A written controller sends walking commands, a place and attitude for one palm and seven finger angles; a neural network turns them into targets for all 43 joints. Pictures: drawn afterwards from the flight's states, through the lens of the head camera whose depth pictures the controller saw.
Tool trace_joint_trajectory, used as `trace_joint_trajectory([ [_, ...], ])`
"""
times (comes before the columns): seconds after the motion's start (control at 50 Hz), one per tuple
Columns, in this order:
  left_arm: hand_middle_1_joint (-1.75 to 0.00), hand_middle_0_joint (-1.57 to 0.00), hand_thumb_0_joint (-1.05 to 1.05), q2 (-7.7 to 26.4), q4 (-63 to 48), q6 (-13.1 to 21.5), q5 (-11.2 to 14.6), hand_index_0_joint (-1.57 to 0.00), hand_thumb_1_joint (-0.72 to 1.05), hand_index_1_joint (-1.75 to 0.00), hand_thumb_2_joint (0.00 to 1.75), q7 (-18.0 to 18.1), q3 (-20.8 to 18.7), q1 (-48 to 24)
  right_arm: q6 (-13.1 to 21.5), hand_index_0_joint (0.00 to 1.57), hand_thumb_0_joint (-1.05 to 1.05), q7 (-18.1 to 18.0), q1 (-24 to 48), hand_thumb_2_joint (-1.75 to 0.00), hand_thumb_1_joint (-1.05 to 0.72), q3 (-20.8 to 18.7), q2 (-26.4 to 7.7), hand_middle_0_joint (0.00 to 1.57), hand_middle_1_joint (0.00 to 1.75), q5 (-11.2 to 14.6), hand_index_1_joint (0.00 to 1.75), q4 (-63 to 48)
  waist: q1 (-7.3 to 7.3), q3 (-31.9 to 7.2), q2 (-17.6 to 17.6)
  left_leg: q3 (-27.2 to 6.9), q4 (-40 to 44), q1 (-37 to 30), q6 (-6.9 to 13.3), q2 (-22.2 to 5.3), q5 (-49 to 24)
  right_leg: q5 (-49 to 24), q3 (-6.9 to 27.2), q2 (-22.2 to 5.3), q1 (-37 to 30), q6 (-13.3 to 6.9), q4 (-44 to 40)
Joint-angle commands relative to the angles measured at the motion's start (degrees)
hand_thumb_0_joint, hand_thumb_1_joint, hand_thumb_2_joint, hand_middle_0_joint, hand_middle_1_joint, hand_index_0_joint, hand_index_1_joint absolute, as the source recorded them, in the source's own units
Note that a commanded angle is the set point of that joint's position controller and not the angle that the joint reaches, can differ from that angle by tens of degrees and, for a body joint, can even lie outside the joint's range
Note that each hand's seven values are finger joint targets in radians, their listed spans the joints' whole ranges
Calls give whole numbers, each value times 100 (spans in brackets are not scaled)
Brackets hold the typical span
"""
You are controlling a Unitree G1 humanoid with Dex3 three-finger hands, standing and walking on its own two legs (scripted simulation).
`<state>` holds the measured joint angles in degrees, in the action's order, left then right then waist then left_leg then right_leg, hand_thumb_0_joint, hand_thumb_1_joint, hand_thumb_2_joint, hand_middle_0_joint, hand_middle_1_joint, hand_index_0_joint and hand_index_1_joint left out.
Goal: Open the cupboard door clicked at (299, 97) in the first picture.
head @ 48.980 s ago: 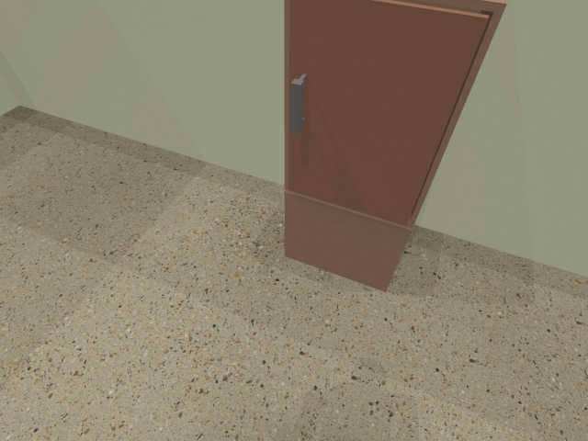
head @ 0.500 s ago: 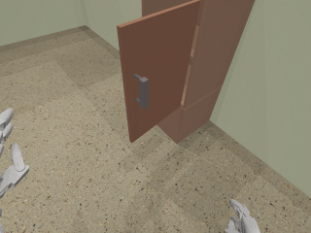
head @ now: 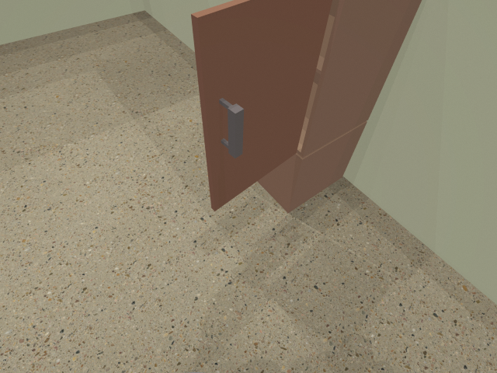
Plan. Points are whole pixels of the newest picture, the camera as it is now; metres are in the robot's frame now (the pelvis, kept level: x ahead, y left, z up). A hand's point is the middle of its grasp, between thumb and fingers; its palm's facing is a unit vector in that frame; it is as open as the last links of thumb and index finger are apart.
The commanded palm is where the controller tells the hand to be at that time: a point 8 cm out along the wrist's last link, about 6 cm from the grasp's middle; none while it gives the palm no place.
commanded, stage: let the arm hang, fingers relaxed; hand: left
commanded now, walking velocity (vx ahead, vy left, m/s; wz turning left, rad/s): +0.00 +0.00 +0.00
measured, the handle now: (229, 128) +0.62 +0.08 +0.00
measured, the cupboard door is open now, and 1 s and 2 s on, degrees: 96 96 96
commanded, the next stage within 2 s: look to check the result in 0.64 s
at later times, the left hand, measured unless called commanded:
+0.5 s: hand out of the picture +0.10 +0.21 -0.15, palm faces -0.01 -0.95 -0.30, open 7.4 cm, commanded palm none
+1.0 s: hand out of the picture +0.09 +0.21 -0.15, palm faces -0.04 -0.95 -0.32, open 7.4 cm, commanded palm none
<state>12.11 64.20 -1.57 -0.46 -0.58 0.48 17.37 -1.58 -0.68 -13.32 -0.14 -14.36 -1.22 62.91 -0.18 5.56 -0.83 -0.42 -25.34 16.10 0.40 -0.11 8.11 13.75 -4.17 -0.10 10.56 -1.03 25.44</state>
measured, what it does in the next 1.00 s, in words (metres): stands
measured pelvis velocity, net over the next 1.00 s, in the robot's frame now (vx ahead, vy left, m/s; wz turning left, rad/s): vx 0.04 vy -0.02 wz -0.02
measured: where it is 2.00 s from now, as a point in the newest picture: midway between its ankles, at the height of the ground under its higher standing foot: outside the picture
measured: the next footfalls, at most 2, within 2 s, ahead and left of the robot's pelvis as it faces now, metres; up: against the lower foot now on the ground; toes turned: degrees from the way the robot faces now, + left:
none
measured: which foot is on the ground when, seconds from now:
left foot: down 0.00-1.00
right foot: down 0.00-1.00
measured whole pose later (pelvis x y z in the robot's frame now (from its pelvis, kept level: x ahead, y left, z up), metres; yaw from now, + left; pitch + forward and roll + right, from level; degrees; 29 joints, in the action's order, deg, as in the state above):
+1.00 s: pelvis +0.04 -0.02 +0.01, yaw -1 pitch -2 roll +0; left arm 16.5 65.7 0.4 -0.1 0.3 -0.6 7.5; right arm -0.4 -0.8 -7.0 -0.1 -17.1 -1.2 65.2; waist 0.6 4.9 1.3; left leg 0.3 -19.0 8.9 -1.3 -1.4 8.4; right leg 13.5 -3.3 1.3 3.7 -2.3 18.7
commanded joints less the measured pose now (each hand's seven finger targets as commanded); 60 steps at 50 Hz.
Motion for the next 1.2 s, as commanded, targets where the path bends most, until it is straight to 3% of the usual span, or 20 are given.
trace_joint_trajectory([
  [0.0, -30, -20, 0, 1063, -166, 231, -8, -20, 90, -30, 90, 138, -261, -190, 126, 20, 0, -81, 113, -90, -90, -195, -810, 20, 30, 35, 30, -238, 63, -451, 334, -557, 509, -546, 156, -522, 349, 417, 673, -625, 307, -308, -854],
  [0.22, -30, -20, 0, 1228, -56, 237, -4, -20, 90, -30, 90, 176, -289, -501, 125, 20, 0, -58, 194, -90, -90, -203, -786, 20, 30, 8, 30, -21, 61, -236, -34, -495, 506, -555, 146, -511, -29, 342, 644, -698, 251, -304, -946],
  [0.4, -30, -20, 0, 1365, -221, 292, -15, -20, 90, -30, 90, 184, -334, -870, 186, 20, 0, -32, 508, -90, -90, -204, -935, 20, 30, -1, 30, -57, 8, -464, 61, -518, 635, -648, 119, -576, -525, -364, 622, -714, -163, -229, -889],
  [0.64, -30, -20, 0, 1480, -304, 333, -5, -20, 90, -30, 90, 177, -349, -1175, 222, 20, 0, -41, 721, -90, -90, -192, -1123, 20, 30, -6, 30, -106, 40, -637, 158, -432, 706, -892, 58, -617, -876, -1073, 685, -760, -446, -192, -963],
  [0.84, -30, -20, 0, 1547, -217, 327, 12, -20, 90, -30, 90, 181, -331, -1146, 204, 20, 0, -66, 722, -90, -90, -184, -1231, 20, 30, 11, 30, -89, 61, -694, 172, -394, 706, -1095, 50, -661, -966, -1260, 702, -756, -500, -193, -1040],
  [0.92, -30, -20, 0, 1550, -178, 318, 11, -20, 90, -30, 90, 180, -315, -1124, 195, 20, 0, -66, 727, -90, -90, -178, -1245, 20, 30, 19, 30, -81, 65, -545, 163, -386, 759, -1092, 48, -675, -864, -1104, 713, -739, -406, -194, -1092],
  [1.04, -30, -20, 0, 1570, -156, 339, 17, -20, 90, -30, 90, 192, -310, -1059, 202, 20, 0, -72, 716, -90, -90, -186, -1262, 20, 30, 26, 30, -78, 66, -758, 107, -359, 710, -1246, 58, -691, -1030, -1445, 725, -755, -526, -182, -1066],
  [1.18, -30, -20, 0, 1570, -168, 335, 12, -20, 90, -30, 90, 197, -309, -1071, 203, 20, 0, -72, 758, -90, -90, -188, -1263, 20, 30, 26, 30, -85, 66, -617, 106, -347, 770, -1203, 50, -699, -992, -1416, 727, -741, -487, -180, -1080],
])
